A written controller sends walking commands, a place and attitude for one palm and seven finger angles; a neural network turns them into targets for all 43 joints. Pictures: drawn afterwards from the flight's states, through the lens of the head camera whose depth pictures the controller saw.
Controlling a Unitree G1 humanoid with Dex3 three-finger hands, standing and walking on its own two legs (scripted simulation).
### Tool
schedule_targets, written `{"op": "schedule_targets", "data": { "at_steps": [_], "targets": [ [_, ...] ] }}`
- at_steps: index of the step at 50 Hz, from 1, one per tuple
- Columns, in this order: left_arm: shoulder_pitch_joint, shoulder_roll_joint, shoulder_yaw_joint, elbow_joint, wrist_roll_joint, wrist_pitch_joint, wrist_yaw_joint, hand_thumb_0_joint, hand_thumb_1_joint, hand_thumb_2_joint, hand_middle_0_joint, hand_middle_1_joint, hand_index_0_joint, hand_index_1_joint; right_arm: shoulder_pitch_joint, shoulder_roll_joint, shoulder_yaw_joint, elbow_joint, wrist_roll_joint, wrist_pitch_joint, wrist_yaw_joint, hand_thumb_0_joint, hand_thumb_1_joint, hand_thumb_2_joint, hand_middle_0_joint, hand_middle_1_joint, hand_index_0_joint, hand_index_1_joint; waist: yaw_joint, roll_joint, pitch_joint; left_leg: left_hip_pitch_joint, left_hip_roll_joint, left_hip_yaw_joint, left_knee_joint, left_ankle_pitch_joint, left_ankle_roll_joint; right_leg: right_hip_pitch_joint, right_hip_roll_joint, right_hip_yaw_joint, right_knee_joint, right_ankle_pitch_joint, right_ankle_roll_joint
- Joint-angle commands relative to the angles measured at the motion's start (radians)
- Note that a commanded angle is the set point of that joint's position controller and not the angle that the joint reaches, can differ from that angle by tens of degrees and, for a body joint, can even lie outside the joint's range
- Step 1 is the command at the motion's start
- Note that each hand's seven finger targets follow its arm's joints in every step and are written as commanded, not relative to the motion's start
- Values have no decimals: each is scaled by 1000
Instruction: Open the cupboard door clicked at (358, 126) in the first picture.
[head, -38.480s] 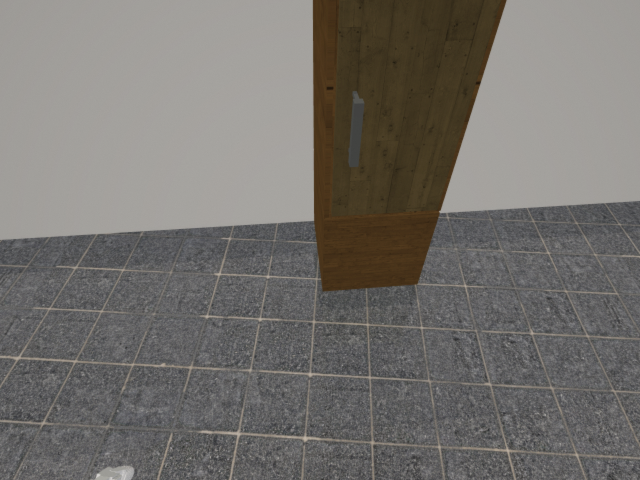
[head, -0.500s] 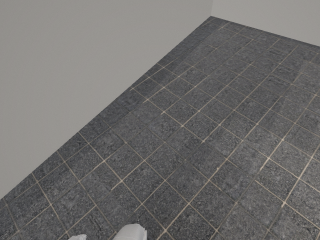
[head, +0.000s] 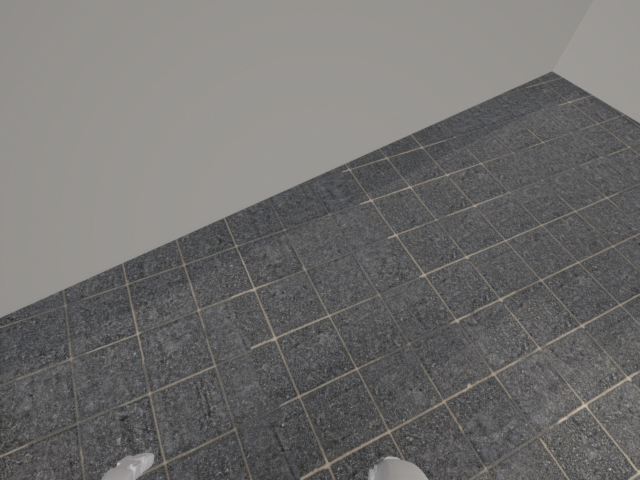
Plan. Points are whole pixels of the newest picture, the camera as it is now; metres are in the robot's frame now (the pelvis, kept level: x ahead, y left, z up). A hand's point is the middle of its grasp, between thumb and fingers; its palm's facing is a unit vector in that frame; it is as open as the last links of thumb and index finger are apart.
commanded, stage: turn to face it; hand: left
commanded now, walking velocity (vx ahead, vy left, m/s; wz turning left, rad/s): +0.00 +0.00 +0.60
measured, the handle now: out of the picture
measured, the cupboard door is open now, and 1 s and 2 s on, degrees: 49 49 49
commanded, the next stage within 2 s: none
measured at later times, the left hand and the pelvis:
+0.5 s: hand out of the picture +0.00 +0.19 -0.19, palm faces +0.34 -0.92 -0.22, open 7.4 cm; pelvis +0.01 -0.03 -0.02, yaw +19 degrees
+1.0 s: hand out of the picture -0.02 +0.13 -0.15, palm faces +0.58 -0.77 -0.25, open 7.4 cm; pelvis +0.04 -0.07 +0.00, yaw +37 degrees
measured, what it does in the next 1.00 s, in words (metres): steps on the spot, turning left: right foot, then left foot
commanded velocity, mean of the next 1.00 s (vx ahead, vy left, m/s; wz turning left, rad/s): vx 0.00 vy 0.00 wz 0.60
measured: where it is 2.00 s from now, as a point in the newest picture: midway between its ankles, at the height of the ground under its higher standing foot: outside the picture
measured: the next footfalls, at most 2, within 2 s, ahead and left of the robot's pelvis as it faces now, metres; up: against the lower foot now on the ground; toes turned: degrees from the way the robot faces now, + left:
right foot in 0.12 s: +0.06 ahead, -0.16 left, +0.00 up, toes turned +1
left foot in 0.46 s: +0.01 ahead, +0.10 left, +0.00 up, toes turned +22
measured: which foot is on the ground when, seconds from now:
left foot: down 0.00-0.12, up 0.14-0.44, down 0.46-0.80, up 0.82-1.00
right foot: up 0.00-0.10, down 0.12-0.46, up 0.48-0.78, down 0.80-1.00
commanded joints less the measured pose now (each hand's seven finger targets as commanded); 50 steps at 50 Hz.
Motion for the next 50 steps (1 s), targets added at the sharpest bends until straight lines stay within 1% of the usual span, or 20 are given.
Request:
{"op": "schedule_targets", "data": {
  "at_steps": [1, 4, 6, 8, 12, 17, 20, 21, 22, 23, 24, 28, 35, 37, 38, 39, 40, 41, 45, 50],
  "targets": [
    [17, 61, 11, -86, -2, -32, 6, 0, 900, 900, -200, -300, -200, -300, -1, -242, -70, -65, -5, -7, -15, 0, -900, -900, 200, 300, 200, 300, -8, 214, -119, 43, 192, -224, -119, 365, 142, 117, 57, -36, -196, 6, -9],
    [147, 99, 26, -57, -2, -50, 12, 0, 900, 900, -200, -300, -200, -300, -56, -210, -71, -91, 7, 0, -11, 0, -900, -900, 200, 300, 200, 300, 62, 132, -141, -146, 108, -208, 17, 181, 70, 410, 34, -9, -530, 200, -24],
    [163, 254, 49, -68, 18, -61, 25, 0, 900, 900, -200, -300, -200, -300, -43, -127, -61, -127, 14, 0, 0, 0, -900, -900, 200, 300, 200, 300, 79, -333, -151, -312, -65, 23, 483, -378, -40, 419, -428, 396, -723, 304, -200],
    [58, 158, 27, -93, 14, -66, 29, 0, 900, 900, -200, -300, -200, -300, -27, -143, -66, -98, 3, 12, 10, 0, -900, -900, 200, 300, 200, 300, 16, -207, -93, -307, 14, -24, 696, -272, -32, 294, -339, 244, -682, 314, -236],
    [19, 115, 13, -106, 14, -64, 26, 0, 900, 900, -200, -300, -200, -300, -22, -100, -50, -69, 6, 24, 26, 0, -900, -900, 200, 300, 200, 300, -8, -216, -85, -243, 32, 67, 582, -183, -67, 303, -229, -3, -622, 525, -188],
    [119, 171, 35, -65, 19, -65, 24, 0, 900, 900, -200, -300, -200, -300, -74, -75, -31, -85, 14, 7, 30, 0, -900, -900, 200, 300, 200, 300, 47, -159, -139, -150, 4, 152, 237, -202, -63, 445, -273, -33, -517, 706, -203],
    [104, 178, 41, -59, 8, -60, 16, 0, 900, 900, -200, -300, -200, -300, -1, -104, -34, -71, 11, -1, 25, 0, -900, -900, 200, 300, 200, 300, 5, -147, -163, 19, -7, 169, 22, -15, -45, 365, -261, -102, -411, 627, -141],
    [92, 156, 39, -62, 2, -55, 12, 0, 900, 900, -200, -300, -200, -300, 44, -142, -45, -61, 10, -7, 26, 0, -900, -900, 200, 300, 200, 300, -26, -68, -188, 148, 27, 107, -85, 118, -26, 267, -238, -129, -296, 534, -97],
    [89, 97, 32, -95, -6, -46, 7, 0, 900, 900, -200, -300, -200, -300, 112, -252, -72, -59, 1, -14, 18, 0, -900, -900, 200, 300, 200, 300, -64, 206, -228, 306, 257, -212, -123, 396, 84, 27, -112, -188, -87, 141, -19],
    [7, 52, 8, -138, -3, -40, 10, 0, 900, 900, -200, -300, -200, -300, 184, -323, -90, -41, 1, -10, 4, 0, -900, -900, 200, 300, 200, 300, -106, 328, -220, 324, 434, -418, -145, 711, 230, -138, -35, -105, 97, -275, 7],
    [-38, 81, 11, -150, 2, -32, 14, 0, 900, 900, -200, -300, -200, -300, 203, -323, -87, -24, -4, -8, -4, 0, -900, -900, 200, 300, 200, 300, -107, 205, -208, 271, 439, -371, -133, 586, 268, -136, -51, -8, 185, -226, -14],
    [7, 75, 20, -87, 6, -23, 5, 0, 900, 900, -200, -300, -200, -300, 16, -222, -56, -67, -3, -16, -22, 0, -900, -900, 200, 300, 200, 300, -20, 229, -121, 113, 232, -196, -154, 380, 154, -90, -29, 12, 166, -5, -10],
    [37, 57, 13, -83, -2, -30, 6, 0, 900, 900, -200, -300, -200, -300, -9, -245, -70, -76, -7, -3, -14, 0, -900, -900, 200, 300, 200, 300, -10, 206, -130, 28, 189, -246, -133, 256, 146, 126, 53, -35, -203, -2, -18],
    [116, 68, 17, -67, -4, -40, 8, 0, 900, 900, -200, -300, -200, -300, -53, -236, -72, -90, -1, 3, -12, 0, -900, -900, 200, 300, 200, 300, 31, 200, -138, -62, 152, -242, -68, 223, 115, 288, 73, -46, -391, 112, -24],
    [161, 101, 26, -57, -1, -50, 13, 0, 900, 900, -200, -300, -200, -300, -64, -209, -70, -99, 7, 4, -9, 0, -900, -900, 200, 300, 200, 300, 57, 110, -147, -142, 96, -216, 11, 136, 71, 405, 32, -10, -548, 177, -32],
    [190, 194, 46, -56, 16, -62, 22, 0, 900, 900, -200, -300, -200, -300, -45, -137, -61, -115, 17, 3, -2, 0, -900, -900, 200, 300, 200, 300, 69, -178, -163, -308, -33, -73, 229, -125, -6, 515, -220, 254, -703, 147, -99],
    [167, 242, 46, -70, 18, -61, 25, 0, 900, 900, -200, -300, -200, -300, -62, -134, -60, -133, 10, 1, 2, 0, -900, -900, 200, 300, 200, 300, 69, -329, -132, -329, -71, 11, 485, -364, -37, 402, -415, 418, -737, 251, -208],
    [124, 213, 36, -85, 14, -60, 28, 0, 900, 900, -200, -300, -200, -300, -58, -158, -68, -130, 5, 8, 8, 0, -900, -900, 200, 300, 200, 300, 46, -211, -105, -296, -20, -34, 614, -329, -26, 307, -409, 334, -717, 259, -244],
    [43, 112, 12, -98, 10, -69, 25, 0, 900, 900, -200, -300, -200, -300, -42, -114, -54, -78, 4, 23, 23, 0, -900, -900, 200, 300, 200, 300, -8, -207, -82, -288, 19, 36, 646, -179, -64, 332, -235, 33, -620, 575, -200],
    [139, 152, 28, -62, 17, -69, 26, 0, 900, 900, -200, -300, -200, -300, -112, -81, -33, -90, 12, 17, 31, 0, -900, -900, 200, 300, 200, 300, 44, -172, -120, -202, 7, 125, 334, -185, -69, 456, -255, -39, -554, 731, -197]
  ]
}}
